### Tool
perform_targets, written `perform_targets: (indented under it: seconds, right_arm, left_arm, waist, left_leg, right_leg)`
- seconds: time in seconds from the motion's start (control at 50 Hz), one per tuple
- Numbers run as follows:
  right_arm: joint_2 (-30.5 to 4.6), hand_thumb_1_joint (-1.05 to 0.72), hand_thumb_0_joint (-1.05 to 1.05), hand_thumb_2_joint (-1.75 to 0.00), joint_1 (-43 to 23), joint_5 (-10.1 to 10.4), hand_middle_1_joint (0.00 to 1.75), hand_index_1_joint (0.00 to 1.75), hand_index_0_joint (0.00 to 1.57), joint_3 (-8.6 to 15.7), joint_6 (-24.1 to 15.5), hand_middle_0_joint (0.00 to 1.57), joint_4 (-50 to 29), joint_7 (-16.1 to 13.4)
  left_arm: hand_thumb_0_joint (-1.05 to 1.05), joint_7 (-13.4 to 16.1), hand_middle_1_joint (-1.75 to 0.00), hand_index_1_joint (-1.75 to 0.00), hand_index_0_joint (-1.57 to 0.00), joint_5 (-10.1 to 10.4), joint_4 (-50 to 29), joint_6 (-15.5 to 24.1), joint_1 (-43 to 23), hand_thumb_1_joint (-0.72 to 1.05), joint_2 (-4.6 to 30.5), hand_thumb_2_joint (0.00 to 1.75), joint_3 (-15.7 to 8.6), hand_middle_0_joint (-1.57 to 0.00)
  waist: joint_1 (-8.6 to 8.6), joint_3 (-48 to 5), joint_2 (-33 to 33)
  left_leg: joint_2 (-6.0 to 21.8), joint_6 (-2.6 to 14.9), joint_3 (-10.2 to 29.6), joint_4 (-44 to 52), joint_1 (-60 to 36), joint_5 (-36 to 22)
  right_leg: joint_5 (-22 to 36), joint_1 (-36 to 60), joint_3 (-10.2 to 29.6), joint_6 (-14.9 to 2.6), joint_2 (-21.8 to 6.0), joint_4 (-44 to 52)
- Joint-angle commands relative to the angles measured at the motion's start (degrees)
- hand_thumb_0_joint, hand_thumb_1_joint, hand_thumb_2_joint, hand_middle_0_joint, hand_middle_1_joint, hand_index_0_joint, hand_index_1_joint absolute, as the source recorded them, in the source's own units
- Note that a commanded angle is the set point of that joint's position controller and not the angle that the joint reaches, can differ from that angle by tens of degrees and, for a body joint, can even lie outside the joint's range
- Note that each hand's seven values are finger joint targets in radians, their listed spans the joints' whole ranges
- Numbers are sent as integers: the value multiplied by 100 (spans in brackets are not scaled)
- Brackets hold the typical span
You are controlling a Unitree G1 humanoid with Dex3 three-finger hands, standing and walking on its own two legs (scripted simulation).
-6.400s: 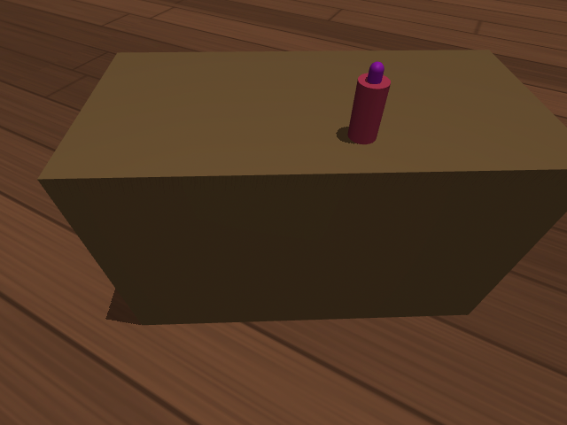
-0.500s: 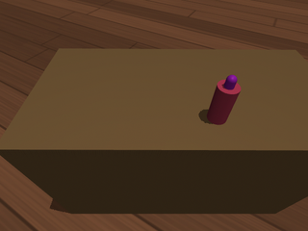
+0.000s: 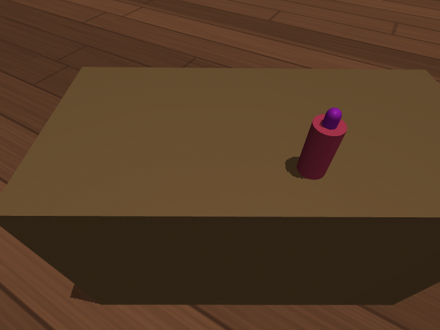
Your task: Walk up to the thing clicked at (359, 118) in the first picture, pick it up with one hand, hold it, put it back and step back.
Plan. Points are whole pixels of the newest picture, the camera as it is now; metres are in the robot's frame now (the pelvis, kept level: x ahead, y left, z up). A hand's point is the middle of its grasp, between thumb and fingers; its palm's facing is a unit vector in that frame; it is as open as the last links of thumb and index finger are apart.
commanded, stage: rise first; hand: right
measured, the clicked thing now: (322, 142) +0.48 -0.22 +0.06
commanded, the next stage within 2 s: go down in 1.76 s
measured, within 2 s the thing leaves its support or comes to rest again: neither
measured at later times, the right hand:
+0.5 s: hand (366, 303) +0.18 -0.26 -0.07, palm faces +0.26 +0.90 -0.34, open 15.7 cm
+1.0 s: hand (395, 282) +0.18 -0.26 +0.04, palm faces +0.33 +0.87 -0.37, open 17.6 cm
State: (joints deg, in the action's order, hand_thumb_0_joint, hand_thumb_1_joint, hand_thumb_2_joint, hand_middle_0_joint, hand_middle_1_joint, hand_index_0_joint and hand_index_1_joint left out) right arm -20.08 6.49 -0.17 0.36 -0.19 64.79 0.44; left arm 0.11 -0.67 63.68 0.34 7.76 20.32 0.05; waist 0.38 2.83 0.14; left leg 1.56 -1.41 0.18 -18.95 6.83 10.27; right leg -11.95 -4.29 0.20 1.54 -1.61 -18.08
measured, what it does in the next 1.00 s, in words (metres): stands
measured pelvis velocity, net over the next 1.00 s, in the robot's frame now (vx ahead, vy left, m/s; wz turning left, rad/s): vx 0.00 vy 0.00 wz -0.02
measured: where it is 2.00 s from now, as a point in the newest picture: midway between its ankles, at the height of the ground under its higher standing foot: outside the picture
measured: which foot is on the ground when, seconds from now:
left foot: down 0.00-1.00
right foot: down 0.00-1.00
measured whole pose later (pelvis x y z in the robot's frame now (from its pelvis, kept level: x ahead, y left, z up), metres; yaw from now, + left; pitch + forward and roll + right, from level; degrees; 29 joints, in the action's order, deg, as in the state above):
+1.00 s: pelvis +0.00 +0.00 -0.01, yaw -1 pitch -3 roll +0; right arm -17.1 25.2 2.9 13.4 -8.2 -2.2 -2.3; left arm 3.1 1.2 33.2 4.4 15.6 13.0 -7.7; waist 2.9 1.5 2.2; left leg 2.1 -1.6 -0.5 -24.7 8.2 13.8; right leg -15.3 -6.2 1.0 1.3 -1.1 -24.2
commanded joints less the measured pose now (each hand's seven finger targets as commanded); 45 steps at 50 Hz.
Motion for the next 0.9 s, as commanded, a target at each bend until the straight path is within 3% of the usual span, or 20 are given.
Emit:
perform_targets:
  seconds: [0.0, 0.02, 0.04, 0.06, 0.08, 0.12, 0.18, 0.22, 0.28, 0.32, 0.38, 0.4, 0.46, 0.56, 0.6, 0.68, 0.76, 0.8, 0.84, 0.88]
  right_arm:
    - [-218, -74, 0, -74, -2208, 384, 14, 14, 6, 89, -573, 7, -2338, -162]
    - [-389, -66, 0, -66, -1916, 630, 6, 6, 6, 50, -820, 7, -2584, -253]
    - [-952, -58, 0, -58, -1265, 553, 4, 4, 6, 382, -781, 6, -1868, -365]
    - [-1084, -50, 0, -50, -956, 533, 4, 4, 6, 575, -693, 7, -1527, -395]
    - [-1256, -42, 0, -42, -942, 507, 4, 4, 6, 824, -679, 6, -1539, -451]
    - [-1257, -30, 0, -26, -931, 448, 4, 4, 6, 963, -774, 7, -2011, -533]
    - [-1143, -15, 0, -18, 133, 273, 4, 4, 6, 1334, -649, 6, -1999, -488]
    - [-1193, -3, 0, -16, 266, 295, 5, 5, 5, 1392, -624, 6, -2761, -495]
    - [-600, 13, 0, -12, 420, 350, 5, 5, 5, 1025, -566, 5, -3373, -425]
    - [-685, 22, 0, -11, 139, 356, 5, 5, 5, 1117, -574, 5, -3981, -454]
    - [-631, 36, 0, -8, 112, 360, 5, 5, 5, 1062, -637, 4, -4678, -495]
    - [-832, 40, 0, -7, 187, 340, 5, 5, 5, 1240, -653, 4, -4829, -534]
    - [-848, 50, 0, -5, 413, 323, 5, 5, 4, 1312, -730, 4, -5586, -552]
    - [-704, 56, 0, -4, 974, 311, 6, 6, 4, 1428, -735, 4, -6197, -551]
    - [-887, 58, 0, -4, 1156, 320, 6, 6, 4, 1713, -744, 4, -6372, -536]
    - [-583, 60, 0, -3, 1451, 338, 6, 6, 4, 1559, -830, 4, -6889, -398]
    - [-835, 58, 0, -3, 1177, 350, 6, 6, 4, 1883, -951, 4, -7381, -394]
    - [-604, 58, 0, -3, 1445, 325, 6, 6, 4, 1714, -1001, 4, -7403, -365]
    - [-708, 58, 0, -4, 1378, 324, 6, 6, 4, 1820, -1088, 4, -7720, -388]
    - [-663, 59, 0, -3, 1428, 308, 6, 6, 4, 1783, -1183, 4, -7905, -370]
  left_arm:
    - [0, 96, -14, -14, -4, 465, -2314, 764, -2172, 74, 326, 74, -226, -4]
    - [0, 207, -6, -6, -1, 632, -2313, 869, -1909, 66, 424, 66, -97, -3]
    - [0, 306, -3, -5, -1, 615, -1843, 821, -1445, 58, 827, 58, -329, -2]
    - [0, 321, -3, -6, 0, 612, -1508, 721, -979, 50, 1077, 50, -616, -2]
    - [0, 374, -4, -6, -1, 575, -1681, 677, -897, 42, 1187, 42, -866, -3]
    - [0, 442, -4, -5, -3, 530, -1765, 696, -785, 28, 894, 26, -758, -3]
    - [0, 405, -5, -5, -5, 287, -1317, 585, -278, 14, 617, 18, -1023, -4]
    - [0, 401, -6, -4, -6, 273, -1835, 567, 49, 4, 667, 13, -1063, -5]
    - [0, 371, -5, -4, -6, 330, -2260, 482, 124, -11, 234, 10, -843, -5]
    - [0, 427, -5, -5, -6, 321, -3023, 539, -391, -23, 461, 9, -958, -6]
    - [0, 441, -5, -6, -5, 336, -3460, 586, -368, -37, 89, 8, -649, -6]
    - [0, 495, -5, -6, -6, 313, -3588, 610, -320, -43, 427, 6, -905, -6]
    - [0, 496, -6, -6, -7, 305, -4031, 649, 20, -53, 155, 3, -711, -7]
    - [0, 479, -6, -6, -6, 244, -3932, 648, 325, -54, 137, 3, -817, -6]
    - [0, 444, -5, -5, -6, 251, -3737, 621, 639, -54, 97, 3, -916, -6]
    - [0, 310, -5, -5, -6, 254, -3844, 633, 490, -54, -111, 3, -772, -6]
    - [0, 348, -5, -5, -5, 218, -3995, 675, 109, -56, 419, 4, -1243, -6]
    - [0, 317, -5, -6, -5, 208, -3863, 676, 238, -57, 49, 4, -1005, -6]
    - [0, 335, -5, -6, -5, 206, -3978, 712, 123, -57, 95, 5, -1070, -6]
    - [0, 285, -5, -6, -5, 217, -4117, 734, 130, -57, -225, 4, -732, -6]
  waist:
    - [-115, -570, 438]
    - [68, -764, -184]
    - [111, -377, -55]
    - [-1, -177, -52]
    - [-30, -709, -111]
    - [19, -1351, -79]
    - [150, -1311, 113]
    - [76, -1762, 145]
    - [10, -1219, 175]
    - [-9, -1238, 17]
    - [79, -861, 59]
    - [68, -922, 12]
    - [102, -1090, 118]
    - [150, -770, 203]
    - [144, -718, 270]
    - [192, -491, 204]
    - [196, -601, 25]
    - [215, -504, 79]
    - [257, -631, 52]
    - [318, -649, 30]
  left_leg:
    - [-72, 102, -166, -358, 491, -666]
    - [-147, 90, -260, -129, 109, -281]
    - [-143, 118, -249, -34, 295, 29]
    - [-147, 101, -307, -180, 548, 95]
    - [-114, 65, -297, -309, 397, -266]
    - [-83, 80, -270, -446, 128, -858]
    - [-113, 134, -209, -556, 174, -1168]
    - [-165, 121, -278, -501, -180, -1534]
    - [-196, 115, -345, -403, 85, -1349]
    - [-182, 103, -354, -327, 116, -1138]
    - [-164, 123, -365, -247, 167, -853]
    - [-165, 123, -378, -264, 147, -844]
    - [-146, 127, -356, -315, -38, -1062]
    - [-160, 130, -403, -341, -56, -1135]
    - [-155, 129, -402, -317, -69, -1149]
    - [-157, 131, -417, -310, -21, -1053]
    - [-148, 118, -416, -288, -38, -977]
    - [-126, 122, -410, -268, -56, -870]
    - [-135, 127, -417, -290, -132, -909]
    - [-130, 132, -422, -296, -208, -871]
  right_leg:
    - [726, -875, -218, -173, 150, -393]
    - [468, -527, -174, -177, 87, -176]
    - [207, -770, -190, -196, 106, -105]
    - [80, -846, -230, -180, 149, -187]
    - [420, -734, -216, -197, 168, -349]
    - [1033, -566, -194, -186, 177, -527]
    - [1323, -749, -217, -201, 226, -587]
    - [1630, -486, -223, -152, 201, -505]
    - [1461, -648, -249, -143, 177, -411]
    - [1263, -609, -235, -154, 137, -354]
    - [1033, -679, -219, -166, 129, -290]
    - [1038, -611, -202, -161, 130, -287]
    - [1255, -398, -226, -170, 163, -331]
    - [1435, -365, -207, -145, 142, -305]
    - [1447, -375, -226, -149, 158, -318]
    - [1338, -465, -246, -152, 158, -298]
    - [1281, -374, -190, -160, 144, -300]
    - [1175, -364, -203, -172, 164, -285]
    - [1237, -347, -184, -165, 154, -293]
    - [1219, -360, -193, -156, 168, -292]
